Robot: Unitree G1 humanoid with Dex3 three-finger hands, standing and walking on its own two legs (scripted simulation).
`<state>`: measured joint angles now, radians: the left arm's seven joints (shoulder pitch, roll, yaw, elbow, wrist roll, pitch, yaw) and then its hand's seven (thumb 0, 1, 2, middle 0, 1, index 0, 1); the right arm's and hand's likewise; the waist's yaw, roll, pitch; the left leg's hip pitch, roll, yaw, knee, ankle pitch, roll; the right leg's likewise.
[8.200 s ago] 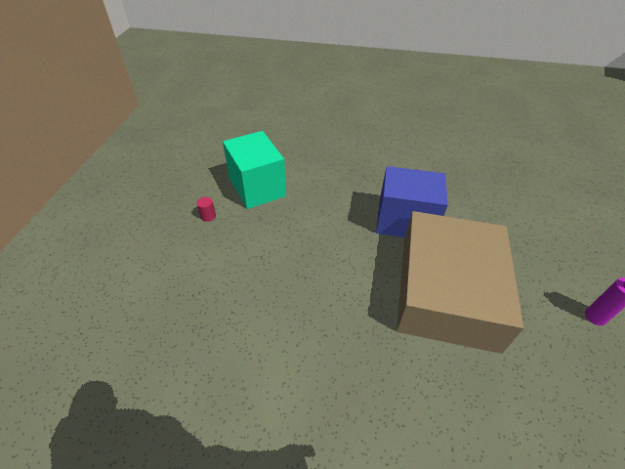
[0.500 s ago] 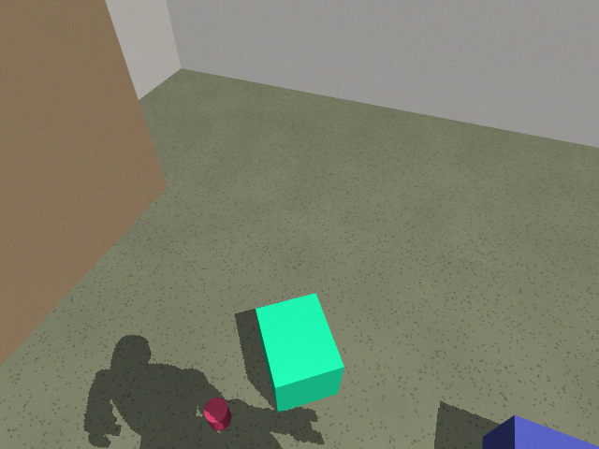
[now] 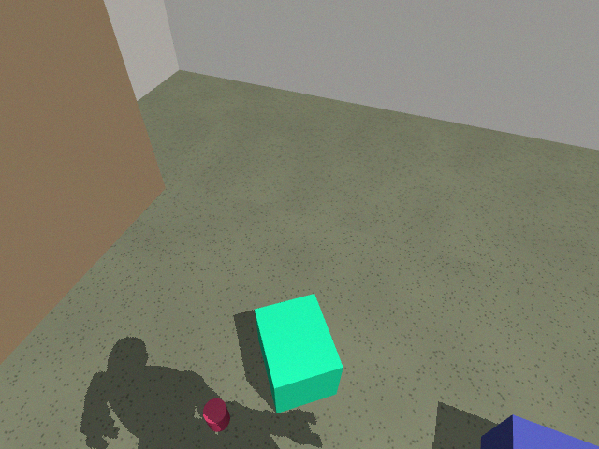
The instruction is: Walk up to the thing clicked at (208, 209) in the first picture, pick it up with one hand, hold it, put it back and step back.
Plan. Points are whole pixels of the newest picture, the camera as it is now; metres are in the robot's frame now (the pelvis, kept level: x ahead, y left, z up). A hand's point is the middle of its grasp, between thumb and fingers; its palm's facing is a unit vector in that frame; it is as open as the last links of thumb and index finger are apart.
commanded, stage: stand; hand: left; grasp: from above
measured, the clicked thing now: (216, 415) +0.39 +0.24 -0.74
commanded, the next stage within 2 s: rise first in 0.24 s
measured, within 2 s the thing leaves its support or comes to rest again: neither
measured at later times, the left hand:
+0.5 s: hand out of the picture +0.12 +0.25 -0.16, palm faces +0.03 -0.94 -0.33, open 8.0 cm
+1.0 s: hand out of the picture +0.12 +0.27 -0.23, palm faces -0.14 -0.88 -0.45, open 13.9 cm
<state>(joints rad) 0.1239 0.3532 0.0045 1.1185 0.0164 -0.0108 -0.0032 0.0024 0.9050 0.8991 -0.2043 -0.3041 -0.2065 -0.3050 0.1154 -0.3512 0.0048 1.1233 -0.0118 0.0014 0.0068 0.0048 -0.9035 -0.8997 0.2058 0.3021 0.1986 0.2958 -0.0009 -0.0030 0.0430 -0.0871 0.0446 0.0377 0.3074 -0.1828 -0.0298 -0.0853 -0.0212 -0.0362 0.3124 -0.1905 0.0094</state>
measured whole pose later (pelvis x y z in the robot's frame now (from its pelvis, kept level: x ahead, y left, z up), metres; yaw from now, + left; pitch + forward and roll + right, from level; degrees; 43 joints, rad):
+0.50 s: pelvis -0.01 +0.00 -0.01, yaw +1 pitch +3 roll +0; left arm -0.02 0.33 0.09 1.10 0.04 -0.03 -0.01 0.01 0.71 0.91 -0.20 -0.49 -0.19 -0.49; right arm 0.19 -0.30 0.00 0.89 0.04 -0.04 -0.04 0.01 -0.93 -0.91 0.20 0.30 0.20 0.30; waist -0.01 -0.01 0.05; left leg -0.29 0.04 0.02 0.47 -0.23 -0.02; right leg -0.28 -0.03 -0.05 0.48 -0.24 0.01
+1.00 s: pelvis -0.02 +0.02 -0.08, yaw +0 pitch +15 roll -2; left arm 0.17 0.30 0.14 0.63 0.26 0.13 0.02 0.00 -0.49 0.98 -0.08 -1.06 -0.08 -1.06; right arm 0.22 -0.24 -0.05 0.61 0.01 -0.11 -0.01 0.01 -0.88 -0.90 0.20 0.30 0.20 0.30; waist -0.03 -0.01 -0.09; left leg -0.82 0.05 0.01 1.05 -0.49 0.00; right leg -0.79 -0.04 -0.03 1.01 -0.47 0.03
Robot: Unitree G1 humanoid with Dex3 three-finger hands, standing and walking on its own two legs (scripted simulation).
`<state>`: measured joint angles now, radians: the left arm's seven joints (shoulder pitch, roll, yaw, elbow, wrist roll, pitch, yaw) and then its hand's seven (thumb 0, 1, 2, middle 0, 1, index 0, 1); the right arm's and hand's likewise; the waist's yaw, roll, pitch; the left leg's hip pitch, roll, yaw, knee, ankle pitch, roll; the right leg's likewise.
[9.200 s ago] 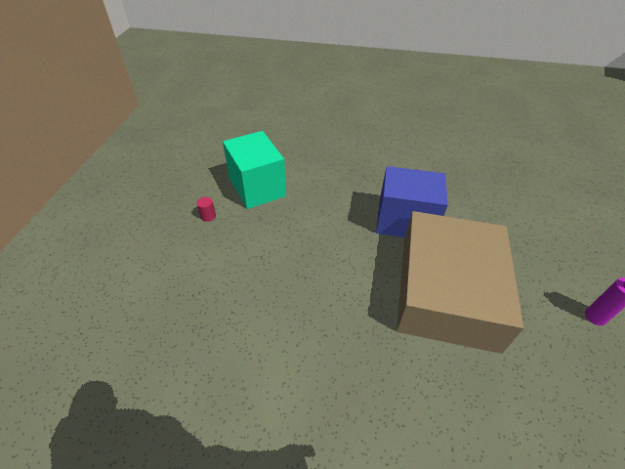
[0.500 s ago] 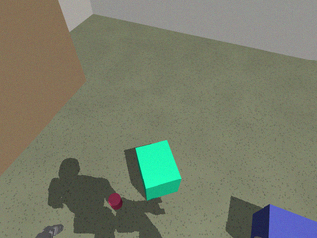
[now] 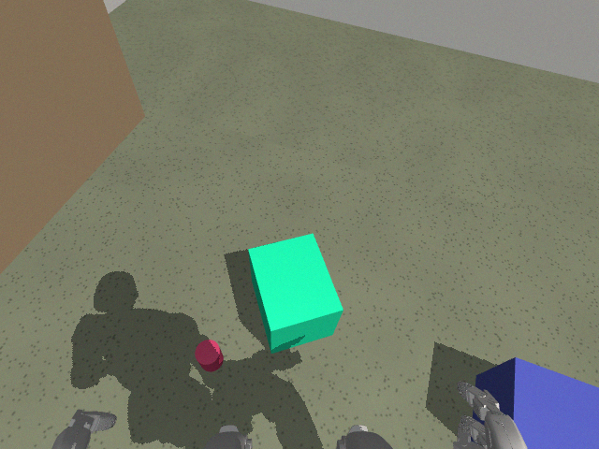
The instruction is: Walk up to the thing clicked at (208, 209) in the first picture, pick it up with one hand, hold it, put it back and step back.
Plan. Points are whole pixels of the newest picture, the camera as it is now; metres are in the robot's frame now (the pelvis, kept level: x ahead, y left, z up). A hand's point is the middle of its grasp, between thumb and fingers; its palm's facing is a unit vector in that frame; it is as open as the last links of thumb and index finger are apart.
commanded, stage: rise first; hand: left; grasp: from above
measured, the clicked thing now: (209, 356) +0.42 +0.22 -0.66
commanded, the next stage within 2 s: none
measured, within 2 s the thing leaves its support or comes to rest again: neither
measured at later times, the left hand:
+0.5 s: hand (138, 430) +0.20 +0.27 -0.30, palm faces -0.40 -0.59 -0.70, open 13.9 cm
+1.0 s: hand (163, 381) +0.31 +0.28 -0.44, palm faces -0.47 -0.20 -0.86, open 13.9 cm
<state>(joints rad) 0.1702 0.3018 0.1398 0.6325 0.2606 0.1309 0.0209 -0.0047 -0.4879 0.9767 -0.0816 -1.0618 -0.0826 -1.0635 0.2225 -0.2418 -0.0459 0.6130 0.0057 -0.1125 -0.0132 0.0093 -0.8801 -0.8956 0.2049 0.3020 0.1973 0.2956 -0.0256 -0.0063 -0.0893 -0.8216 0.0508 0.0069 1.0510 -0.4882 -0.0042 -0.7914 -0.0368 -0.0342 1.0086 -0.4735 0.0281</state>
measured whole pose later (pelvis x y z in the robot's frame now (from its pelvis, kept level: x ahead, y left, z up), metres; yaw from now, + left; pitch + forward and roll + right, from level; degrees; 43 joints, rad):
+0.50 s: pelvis -0.04 -0.01 -0.15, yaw +0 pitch +31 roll -2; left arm -0.09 0.41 0.11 0.68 0.62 -0.03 0.11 -0.01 -0.50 0.96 -0.07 -1.11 -0.08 -1.10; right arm 0.09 -0.28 -0.04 0.62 0.00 -0.21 0.02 0.01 -0.87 -0.89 0.21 0.30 0.20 0.30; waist -0.03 0.00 -0.20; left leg -1.56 0.04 -0.03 1.68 -0.66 -0.01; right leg -1.53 -0.05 -0.03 1.67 -0.67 0.02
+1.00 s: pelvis -0.09 +0.00 -0.29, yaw -3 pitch +34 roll -5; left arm -0.61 0.60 0.11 1.08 1.02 -0.20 0.22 0.00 -0.51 1.02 -0.08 -1.06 -0.08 -1.06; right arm 0.15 -0.27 -0.05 0.74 -0.05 -0.09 0.07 0.01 -0.88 -0.90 0.20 0.30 0.20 0.30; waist -0.09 0.01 -0.13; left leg -2.08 0.05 -0.09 2.14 -0.66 -0.01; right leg -2.02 -0.03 -0.04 2.09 -0.65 0.02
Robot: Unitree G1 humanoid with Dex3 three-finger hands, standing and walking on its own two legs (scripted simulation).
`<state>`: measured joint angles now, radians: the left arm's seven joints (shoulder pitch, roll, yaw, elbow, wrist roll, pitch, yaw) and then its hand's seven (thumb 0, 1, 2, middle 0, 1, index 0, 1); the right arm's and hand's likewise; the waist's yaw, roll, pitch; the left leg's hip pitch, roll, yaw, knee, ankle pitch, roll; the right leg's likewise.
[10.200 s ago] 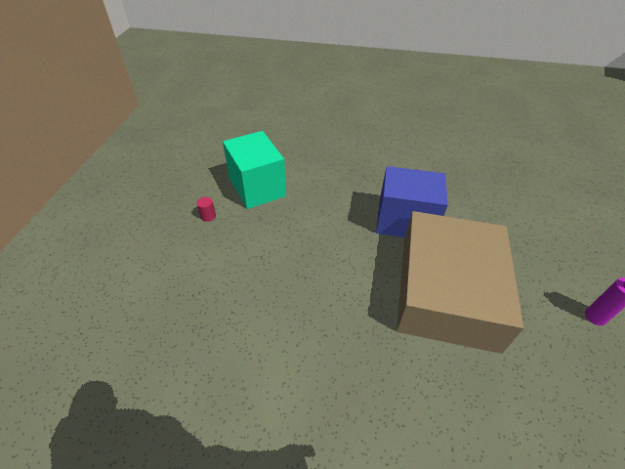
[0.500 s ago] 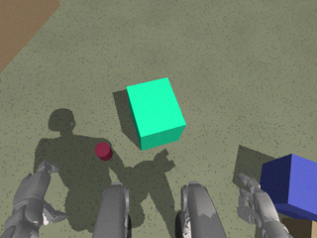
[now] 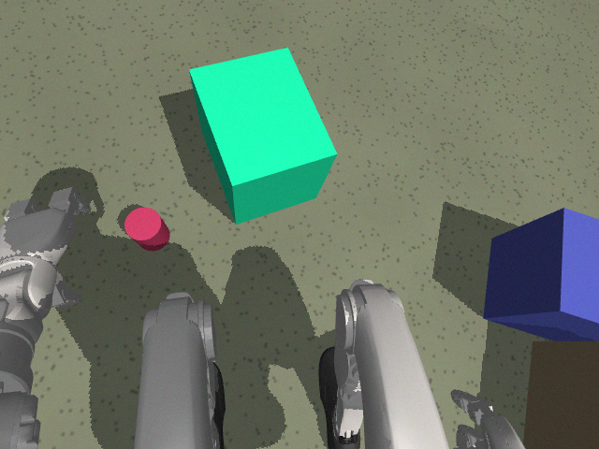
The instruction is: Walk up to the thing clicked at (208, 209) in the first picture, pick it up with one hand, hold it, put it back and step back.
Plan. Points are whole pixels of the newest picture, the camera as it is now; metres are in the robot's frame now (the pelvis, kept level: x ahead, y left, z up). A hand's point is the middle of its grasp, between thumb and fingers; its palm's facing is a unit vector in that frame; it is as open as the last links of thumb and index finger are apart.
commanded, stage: rise first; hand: left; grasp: from above
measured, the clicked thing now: (148, 230) +0.49 +0.25 -0.37
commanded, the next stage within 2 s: approach in 1.14 s
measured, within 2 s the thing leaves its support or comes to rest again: neither
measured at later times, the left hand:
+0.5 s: hand (88, 238) +0.43 +0.30 -0.21, palm faces -0.45 -0.05 -0.89, open 14.1 cm
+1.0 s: hand (101, 232) +0.45 +0.30 -0.24, palm faces -0.44 -0.06 -0.90, open 14.1 cm
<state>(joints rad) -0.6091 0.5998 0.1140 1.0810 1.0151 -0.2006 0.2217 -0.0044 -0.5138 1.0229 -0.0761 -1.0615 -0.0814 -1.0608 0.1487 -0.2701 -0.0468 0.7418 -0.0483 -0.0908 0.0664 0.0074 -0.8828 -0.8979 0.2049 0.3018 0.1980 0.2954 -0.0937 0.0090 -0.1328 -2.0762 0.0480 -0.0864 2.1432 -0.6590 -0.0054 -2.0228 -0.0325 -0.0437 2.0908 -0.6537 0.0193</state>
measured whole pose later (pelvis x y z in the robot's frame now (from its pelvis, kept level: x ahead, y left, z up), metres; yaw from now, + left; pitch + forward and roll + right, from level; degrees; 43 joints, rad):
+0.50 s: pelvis +0.00 +0.00 -0.06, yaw -1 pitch +33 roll -6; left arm -0.82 0.68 0.11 1.31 1.26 -0.24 0.36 0.00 -0.53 1.01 -0.09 -1.00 -0.09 -1.00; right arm 0.13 -0.26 -0.01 0.77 -0.12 -0.05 0.12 0.00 -0.91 -0.90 0.21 0.30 0.20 0.30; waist -0.16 -0.01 -0.09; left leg -2.24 0.04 -0.11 2.32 -0.67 0.00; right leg -2.17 -0.03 -0.04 2.25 -0.66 0.03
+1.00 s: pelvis +0.01 +0.00 -0.07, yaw -2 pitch +34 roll -7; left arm -0.87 0.71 0.13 1.38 1.27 -0.25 0.41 0.00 -0.54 1.02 -0.08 -1.02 -0.08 -1.02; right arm 0.14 -0.27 0.00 0.77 -0.14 -0.05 0.13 0.00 -0.91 -0.90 0.20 0.30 0.20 0.30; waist -0.19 -0.02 -0.07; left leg -2.29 0.04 -0.12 2.38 -0.69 0.00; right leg -2.22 -0.02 -0.05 2.31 -0.69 0.03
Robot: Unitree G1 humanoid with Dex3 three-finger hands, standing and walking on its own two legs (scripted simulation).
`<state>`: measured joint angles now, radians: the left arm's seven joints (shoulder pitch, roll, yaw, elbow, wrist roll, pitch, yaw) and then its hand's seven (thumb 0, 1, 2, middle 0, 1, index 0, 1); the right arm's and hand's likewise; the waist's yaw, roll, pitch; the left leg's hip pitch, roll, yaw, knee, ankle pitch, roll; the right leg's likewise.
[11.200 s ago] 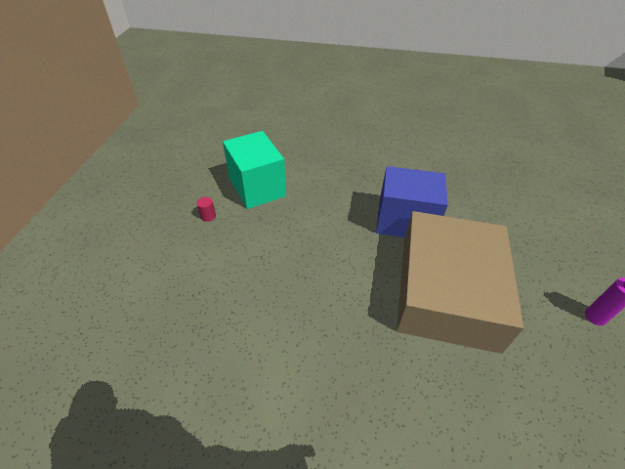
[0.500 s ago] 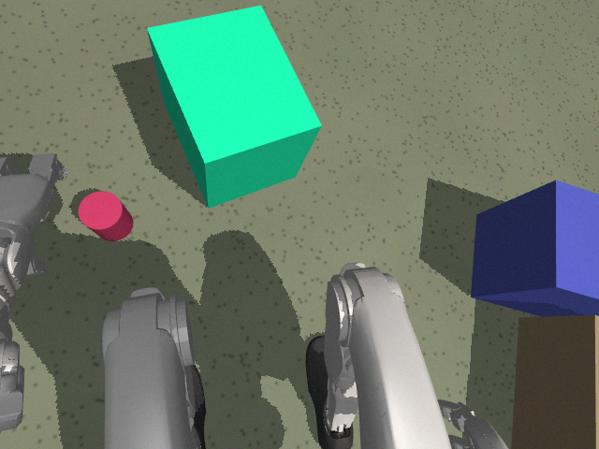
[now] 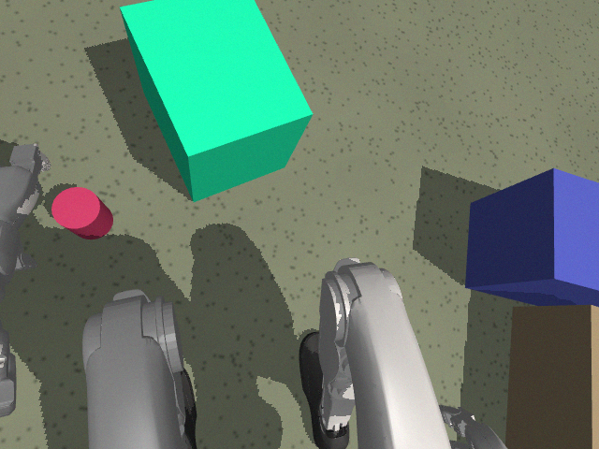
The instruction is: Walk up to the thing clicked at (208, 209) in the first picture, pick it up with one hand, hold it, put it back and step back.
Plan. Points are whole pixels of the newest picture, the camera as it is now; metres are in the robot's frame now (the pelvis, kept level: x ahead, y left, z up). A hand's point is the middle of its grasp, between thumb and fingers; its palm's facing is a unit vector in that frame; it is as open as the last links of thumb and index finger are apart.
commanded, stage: rise first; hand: left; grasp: from above
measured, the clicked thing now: (84, 214) +0.47 +0.27 -0.30
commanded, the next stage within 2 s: approach in 0.14 s
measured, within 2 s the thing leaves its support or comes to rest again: neither
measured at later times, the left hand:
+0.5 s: hand (55, 210) +0.45 +0.27 -0.19, palm faces -0.44 -0.06 -0.90, open 14.1 cm
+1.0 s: hand (51, 225) +0.43 +0.28 -0.20, palm faces -0.52 -0.10 -0.85, open 14.0 cm
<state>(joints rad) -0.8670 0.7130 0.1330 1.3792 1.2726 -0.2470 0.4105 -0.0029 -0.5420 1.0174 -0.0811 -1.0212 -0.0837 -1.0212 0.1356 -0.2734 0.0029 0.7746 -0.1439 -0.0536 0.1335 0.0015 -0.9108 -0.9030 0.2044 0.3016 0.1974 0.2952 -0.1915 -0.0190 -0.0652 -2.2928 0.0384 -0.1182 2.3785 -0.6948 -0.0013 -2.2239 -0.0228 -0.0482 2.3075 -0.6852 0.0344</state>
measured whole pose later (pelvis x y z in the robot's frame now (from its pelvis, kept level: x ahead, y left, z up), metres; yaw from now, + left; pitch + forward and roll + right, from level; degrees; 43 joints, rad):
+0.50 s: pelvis +0.00 +0.00 -0.01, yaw -1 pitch +34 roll -7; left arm -0.95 0.70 0.05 1.47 1.28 -0.23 0.45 0.00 -0.54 1.01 -0.08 -1.04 -0.08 -1.04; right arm 0.14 -0.27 0.04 0.77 -0.16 -0.08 0.15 0.00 -0.91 -0.90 0.20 0.30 0.20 0.30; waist -0.23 -0.03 -0.05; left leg -2.33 0.03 -0.13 2.41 -0.69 0.00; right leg -2.25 -0.02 -0.05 2.34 -0.68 0.04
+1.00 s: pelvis -0.01 +0.00 -0.01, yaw -1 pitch +33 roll -7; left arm -0.87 0.71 0.10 1.39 1.19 -0.20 0.33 0.00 -0.53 0.99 -0.08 -1.06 -0.09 -1.06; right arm 0.21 -0.28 0.06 0.75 -0.14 -0.06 0.17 0.00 -0.91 -0.90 0.21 0.30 0.20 0.30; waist -0.23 0.00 0.00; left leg -2.32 0.04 -0.14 2.41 -0.68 -0.01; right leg -2.24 -0.01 -0.06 2.33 -0.66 0.04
